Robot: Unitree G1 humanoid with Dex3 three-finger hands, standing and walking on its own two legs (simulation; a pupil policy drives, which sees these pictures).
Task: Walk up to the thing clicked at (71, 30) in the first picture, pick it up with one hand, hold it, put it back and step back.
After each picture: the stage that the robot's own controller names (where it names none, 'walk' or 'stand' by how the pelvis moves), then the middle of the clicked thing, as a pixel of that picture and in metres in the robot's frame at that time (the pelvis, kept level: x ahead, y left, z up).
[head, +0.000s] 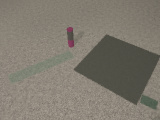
stand; (70, 37) +1.44 +0.18 -0.66
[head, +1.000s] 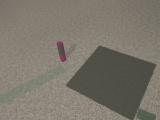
walk; (61, 52) +1.31 +0.36 -0.64
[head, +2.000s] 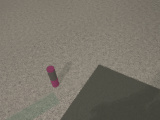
walk; (53, 77) +0.87 +0.38 -0.65
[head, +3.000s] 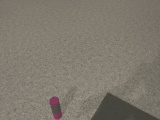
walk; (56, 108) +0.58 +0.26 -0.64
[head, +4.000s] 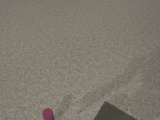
stand; out of the picture +0.47 +0.25 -0.65
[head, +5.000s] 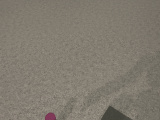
stand; out of the picture +0.44 +0.24 -0.65
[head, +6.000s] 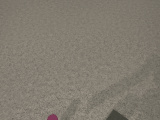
stand; out of the picture +0.43 +0.22 -0.65
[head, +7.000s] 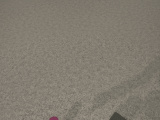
stand; out of the picture +0.43 +0.23 -0.65
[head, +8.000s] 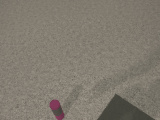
stand; (57, 110) +0.47 +0.24 -0.64
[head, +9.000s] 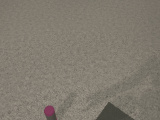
stand; (51, 117) +0.47 +0.24 -0.65
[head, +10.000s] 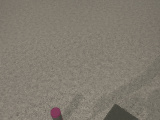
stand; (57, 118) +0.48 +0.23 -0.65
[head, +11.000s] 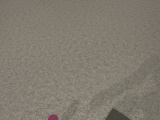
stand; out of the picture +0.44 +0.23 -0.66
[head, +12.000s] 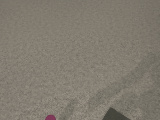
stand; out of the picture +0.44 +0.24 -0.66
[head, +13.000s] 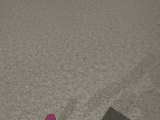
stand; out of the picture +0.44 +0.24 -0.66
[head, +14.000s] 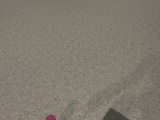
go down; out of the picture +0.44 +0.24 -0.66
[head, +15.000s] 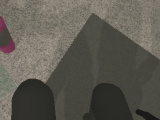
go down; (1, 36) +0.49 +0.33 -0.27
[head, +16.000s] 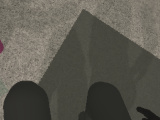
go down; out of the picture +0.47 +0.35 -0.26
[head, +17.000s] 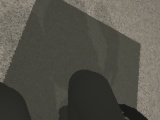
close in; out of the picture +0.44 +0.40 -0.17
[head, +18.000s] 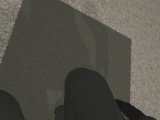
lift; out of the picture +0.43 +0.40 -0.16
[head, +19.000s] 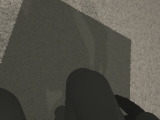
lift; out of the picture +0.39 +0.40 -0.15
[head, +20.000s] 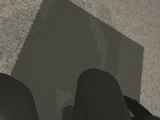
lift; out of the picture +0.32 +0.43 -0.16
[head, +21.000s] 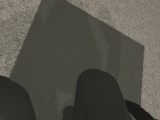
lift; out of the picture +0.34 +0.44 -0.14
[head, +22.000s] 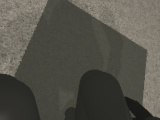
lift; out of the picture +0.33 +0.42 -0.16
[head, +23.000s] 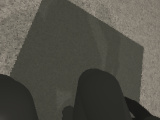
lift; out of the picture +0.33 +0.45 -0.15
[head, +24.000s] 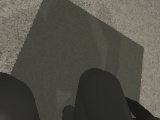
lift; out of the picture +0.31 +0.45 -0.16
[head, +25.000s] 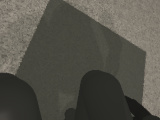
lift; out of the picture +0.33 +0.42 -0.16
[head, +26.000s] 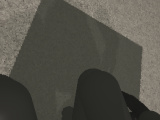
lift; out of the picture +0.33 +0.44 -0.15
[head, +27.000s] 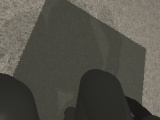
lift; out of the picture +0.32 +0.45 -0.15
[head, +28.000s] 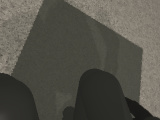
lift; out of the picture +0.32 +0.45 -0.15
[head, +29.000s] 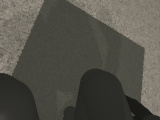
lift; out of the picture +0.32 +0.45 -0.15
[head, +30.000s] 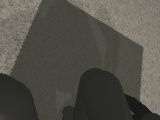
lift; out of the picture +0.32 +0.45 -0.15
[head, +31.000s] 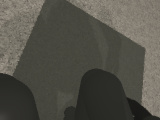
lift; out of the picture +0.32 +0.45 -0.15
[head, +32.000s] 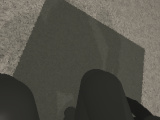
lift; out of the picture +0.33 +0.44 -0.15
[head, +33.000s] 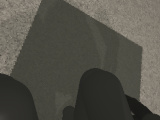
lift; out of the picture +0.33 +0.45 -0.15
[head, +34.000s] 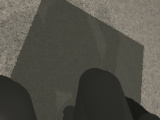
lift; out of the picture +0.33 +0.44 -0.15
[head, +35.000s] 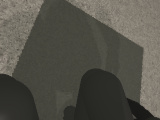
lift; out of the picture +0.33 +0.45 -0.15
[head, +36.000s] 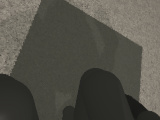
lift; out of the picture +0.33 +0.45 -0.15
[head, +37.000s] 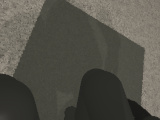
lift; out of the picture +0.33 +0.44 -0.15
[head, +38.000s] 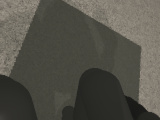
lift; out of the picture +0.33 +0.44 -0.15
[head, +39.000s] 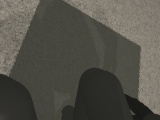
lift; out of the picture +0.33 +0.44 -0.15
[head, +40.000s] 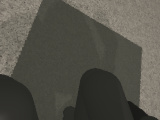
lift; out of the picture +0.33 +0.44 -0.15
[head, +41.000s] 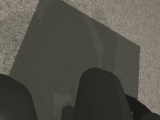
lift; out of the picture +0.33 +0.45 -0.15
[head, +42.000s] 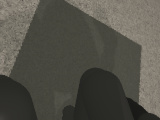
lift; out of the picture +0.33 +0.45 -0.15
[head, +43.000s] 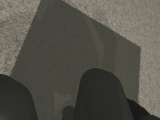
lift; out of the picture +0.33 +0.45 -0.15
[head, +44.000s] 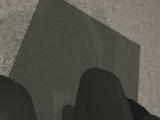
lift; out of the picture +0.34 +0.45 -0.15
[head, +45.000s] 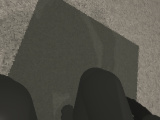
lift; out of the picture +0.34 +0.46 -0.15
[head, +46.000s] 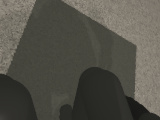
lift; out of the picture +0.34 +0.46 -0.15
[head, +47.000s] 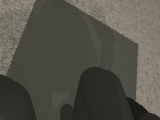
lift; out of the picture +0.34 +0.46 -0.15
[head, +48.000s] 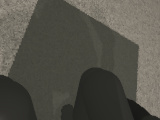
lift; out of the picture +0.34 +0.46 -0.15
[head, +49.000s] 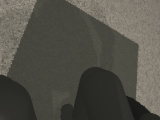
lift; out of the picture +0.34 +0.46 -0.15
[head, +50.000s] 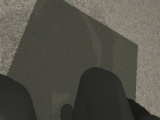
lift; out of the picture +0.34 +0.46 -0.15
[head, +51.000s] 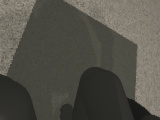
lift; out of the picture +0.34 +0.46 -0.15
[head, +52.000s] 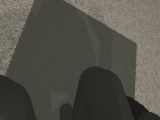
lift; out of the picture +0.34 +0.46 -0.15
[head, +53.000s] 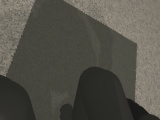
lift; out of the picture +0.34 +0.46 -0.15
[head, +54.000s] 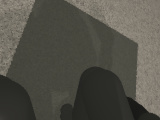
lift; out of the picture +0.34 +0.46 -0.15
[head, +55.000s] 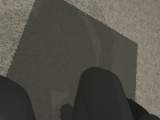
lift; out of the picture +0.34 +0.46 -0.15
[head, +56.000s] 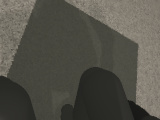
lift; out of the picture +0.34 +0.46 -0.15
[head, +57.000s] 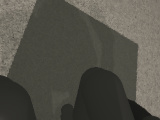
lift; out of the picture +0.35 +0.46 -0.15
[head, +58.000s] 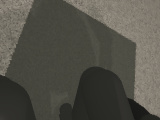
lift; out of the picture +0.35 +0.46 -0.15
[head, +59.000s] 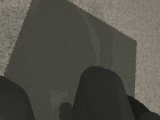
lift; out of the picture +0.34 +0.47 -0.15
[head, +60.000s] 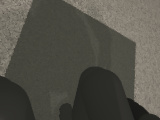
lift; out of the picture +0.35 +0.46 -0.15
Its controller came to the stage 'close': yes
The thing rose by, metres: 0.01
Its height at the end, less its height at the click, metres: +0.00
